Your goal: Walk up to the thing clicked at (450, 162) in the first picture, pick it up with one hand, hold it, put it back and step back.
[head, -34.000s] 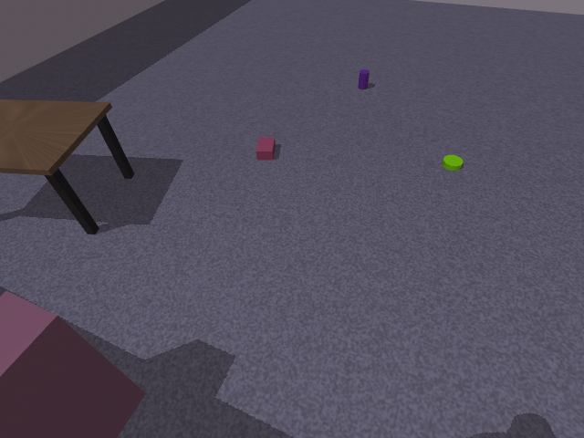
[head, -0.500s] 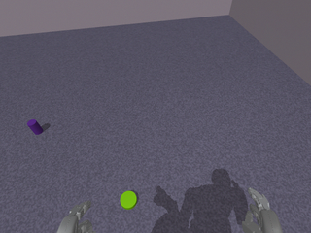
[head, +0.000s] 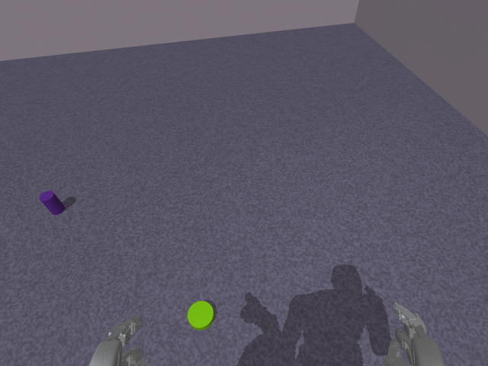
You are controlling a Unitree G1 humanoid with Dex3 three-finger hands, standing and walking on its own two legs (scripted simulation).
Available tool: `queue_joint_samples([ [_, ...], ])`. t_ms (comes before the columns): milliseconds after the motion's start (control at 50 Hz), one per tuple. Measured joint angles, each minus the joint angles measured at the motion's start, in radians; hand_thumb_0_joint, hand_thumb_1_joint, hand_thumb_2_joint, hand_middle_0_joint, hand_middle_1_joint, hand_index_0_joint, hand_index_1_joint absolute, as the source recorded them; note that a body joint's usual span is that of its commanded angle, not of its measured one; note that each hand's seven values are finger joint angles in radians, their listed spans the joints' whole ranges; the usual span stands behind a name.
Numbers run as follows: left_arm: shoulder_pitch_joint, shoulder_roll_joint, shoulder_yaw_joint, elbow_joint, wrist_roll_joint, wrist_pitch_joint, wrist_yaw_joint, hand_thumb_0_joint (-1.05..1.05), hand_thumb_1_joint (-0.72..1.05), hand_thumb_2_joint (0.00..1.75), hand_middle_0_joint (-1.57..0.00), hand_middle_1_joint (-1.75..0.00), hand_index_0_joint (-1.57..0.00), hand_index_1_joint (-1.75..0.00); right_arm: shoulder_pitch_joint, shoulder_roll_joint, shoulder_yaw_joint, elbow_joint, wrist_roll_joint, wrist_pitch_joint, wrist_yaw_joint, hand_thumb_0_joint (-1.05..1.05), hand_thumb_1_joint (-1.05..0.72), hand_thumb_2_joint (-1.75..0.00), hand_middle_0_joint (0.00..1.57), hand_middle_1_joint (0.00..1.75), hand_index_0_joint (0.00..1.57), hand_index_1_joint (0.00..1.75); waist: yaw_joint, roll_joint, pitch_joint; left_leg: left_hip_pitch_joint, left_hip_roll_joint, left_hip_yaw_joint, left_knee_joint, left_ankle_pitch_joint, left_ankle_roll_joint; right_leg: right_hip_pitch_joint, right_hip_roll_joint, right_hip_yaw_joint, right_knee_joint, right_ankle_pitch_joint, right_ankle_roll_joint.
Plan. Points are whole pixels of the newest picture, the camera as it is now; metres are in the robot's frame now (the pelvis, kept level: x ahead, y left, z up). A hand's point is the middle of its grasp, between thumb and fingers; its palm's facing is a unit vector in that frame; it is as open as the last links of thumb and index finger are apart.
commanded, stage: home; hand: left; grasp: from above
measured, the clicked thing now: (201, 315) +0.46 +0.21 -0.70
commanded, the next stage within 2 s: stand in 1.10 s
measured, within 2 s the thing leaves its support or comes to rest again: neither
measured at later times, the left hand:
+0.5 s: hand out of the picture +0.16 +0.18 -0.05, palm faces +0.05 -0.98 -0.22, open 7.4 cm
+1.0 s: hand out of the picture +0.17 +0.18 -0.05, palm faces +0.05 -0.98 -0.22, open 7.4 cm
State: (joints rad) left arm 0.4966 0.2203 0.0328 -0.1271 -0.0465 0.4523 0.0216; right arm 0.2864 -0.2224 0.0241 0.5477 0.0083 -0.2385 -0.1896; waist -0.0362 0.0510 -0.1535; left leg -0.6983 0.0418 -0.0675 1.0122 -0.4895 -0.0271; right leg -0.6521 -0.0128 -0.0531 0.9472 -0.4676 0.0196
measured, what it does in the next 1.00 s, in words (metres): stands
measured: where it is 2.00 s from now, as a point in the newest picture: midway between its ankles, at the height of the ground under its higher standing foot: outside the picture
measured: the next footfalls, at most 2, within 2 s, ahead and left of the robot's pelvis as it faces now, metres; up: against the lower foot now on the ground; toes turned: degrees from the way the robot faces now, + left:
none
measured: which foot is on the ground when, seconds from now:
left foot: down 0.00-1.00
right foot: down 0.00-1.00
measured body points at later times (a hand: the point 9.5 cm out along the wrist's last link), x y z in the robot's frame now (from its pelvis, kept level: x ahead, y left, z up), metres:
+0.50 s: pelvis +0.00 +0.00 +0.00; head +0.03 +0.00 +0.45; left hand +0.16 +0.23 -0.03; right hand +0.16 -0.25 -0.07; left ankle +0.01 +0.13 -0.68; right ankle +0.00 -0.14 -0.68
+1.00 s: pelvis +0.01 +0.00 +0.00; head +0.03 +0.00 +0.45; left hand +0.16 +0.23 -0.03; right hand +0.17 -0.25 -0.07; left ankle +0.01 +0.13 -0.68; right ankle +0.00 -0.14 -0.68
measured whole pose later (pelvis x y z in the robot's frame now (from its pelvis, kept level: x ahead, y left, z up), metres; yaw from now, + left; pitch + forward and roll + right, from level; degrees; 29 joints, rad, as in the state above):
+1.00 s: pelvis +0.01 +0.00 +0.00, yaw +0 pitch +10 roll -3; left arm 0.50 0.23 0.03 -0.14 -0.05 0.45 0.02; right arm 0.28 -0.22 0.02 0.54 0.01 -0.23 -0.19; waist -0.03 0.05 -0.15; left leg -0.70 0.04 -0.07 1.02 -0.50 -0.03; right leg -0.66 -0.01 -0.05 0.95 -0.48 0.02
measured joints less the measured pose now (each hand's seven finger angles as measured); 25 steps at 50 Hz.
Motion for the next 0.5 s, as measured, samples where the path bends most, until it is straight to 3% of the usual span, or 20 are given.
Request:
queue_joint_samples([
  [500, -0.001, 0.003, -0.004, -0.001, -0.002, 0.0, 0.0, 0.01, 0.9, 0.9, -0.2, -0.3, -0.2, -0.3, -0.007, -0.001, 0.001, 0.0, 0.001, 0.004, 0.002, 0.01, -0.9, -0.9, 0.21, 0.3, 0.2, 0.3, 0.005, 0.001, 0.002, -0.001, 0.0, -0.001, 0.002, -0.006, -0.001, -0.001, 0.0, -0.001, 0.004, -0.007, -0.001],
])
